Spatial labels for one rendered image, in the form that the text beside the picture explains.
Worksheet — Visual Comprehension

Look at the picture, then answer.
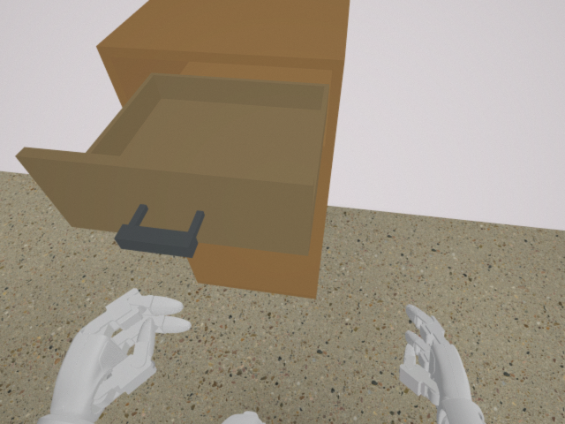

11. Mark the drawer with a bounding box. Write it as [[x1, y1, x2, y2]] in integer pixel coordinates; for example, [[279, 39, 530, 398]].
[[15, 72, 329, 256]]

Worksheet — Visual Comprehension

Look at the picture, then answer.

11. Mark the robot right hand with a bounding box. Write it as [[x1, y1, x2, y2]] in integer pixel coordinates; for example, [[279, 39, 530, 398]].
[[399, 304, 472, 409]]

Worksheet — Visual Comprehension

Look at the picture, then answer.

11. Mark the robot right forearm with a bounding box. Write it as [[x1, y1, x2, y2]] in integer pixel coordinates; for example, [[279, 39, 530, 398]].
[[436, 397, 486, 424]]

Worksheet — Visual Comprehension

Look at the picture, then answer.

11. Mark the robot left hand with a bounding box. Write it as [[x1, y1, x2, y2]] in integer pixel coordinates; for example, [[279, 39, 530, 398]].
[[50, 288, 192, 423]]

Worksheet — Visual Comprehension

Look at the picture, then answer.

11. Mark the cabinet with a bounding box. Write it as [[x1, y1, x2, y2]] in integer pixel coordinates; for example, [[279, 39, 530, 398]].
[[96, 0, 350, 299]]

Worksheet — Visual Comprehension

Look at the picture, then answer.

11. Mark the handle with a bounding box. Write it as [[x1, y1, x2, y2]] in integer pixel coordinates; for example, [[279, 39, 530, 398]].
[[114, 204, 205, 258]]

